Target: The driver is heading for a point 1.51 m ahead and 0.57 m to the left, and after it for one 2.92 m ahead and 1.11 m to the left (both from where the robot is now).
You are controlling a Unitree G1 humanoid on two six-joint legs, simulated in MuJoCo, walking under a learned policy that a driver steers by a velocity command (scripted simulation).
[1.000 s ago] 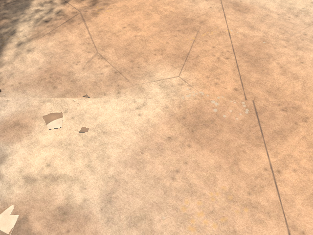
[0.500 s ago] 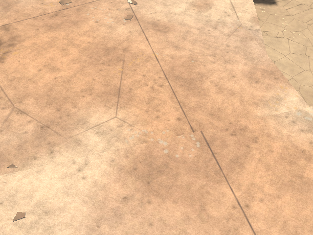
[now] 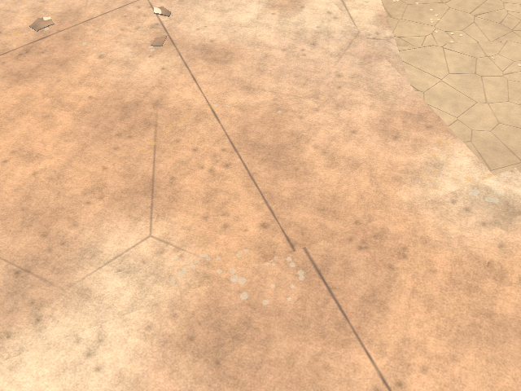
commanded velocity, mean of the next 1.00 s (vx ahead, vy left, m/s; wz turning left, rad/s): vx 0.06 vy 0.00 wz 0.43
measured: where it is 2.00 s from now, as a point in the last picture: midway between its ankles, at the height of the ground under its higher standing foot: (156, 373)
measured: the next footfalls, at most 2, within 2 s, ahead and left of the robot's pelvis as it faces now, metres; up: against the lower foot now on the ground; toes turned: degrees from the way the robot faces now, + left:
left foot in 0.24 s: +0.05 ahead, +0.14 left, +0.00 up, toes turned +13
right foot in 0.76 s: +0.13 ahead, -0.07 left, +0.00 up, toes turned +31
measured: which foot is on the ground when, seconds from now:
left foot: up 0.00-0.22, down 0.24-0.76, up 0.78-1.00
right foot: down 0.00-0.24, up 0.26-0.74, down 0.76-1.00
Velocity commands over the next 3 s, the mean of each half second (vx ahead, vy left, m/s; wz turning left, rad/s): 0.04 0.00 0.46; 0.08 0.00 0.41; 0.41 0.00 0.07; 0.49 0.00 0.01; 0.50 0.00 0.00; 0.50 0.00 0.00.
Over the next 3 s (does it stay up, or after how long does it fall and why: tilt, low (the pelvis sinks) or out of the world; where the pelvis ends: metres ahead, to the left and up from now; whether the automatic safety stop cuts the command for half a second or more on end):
stays up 0.99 0.48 -0.09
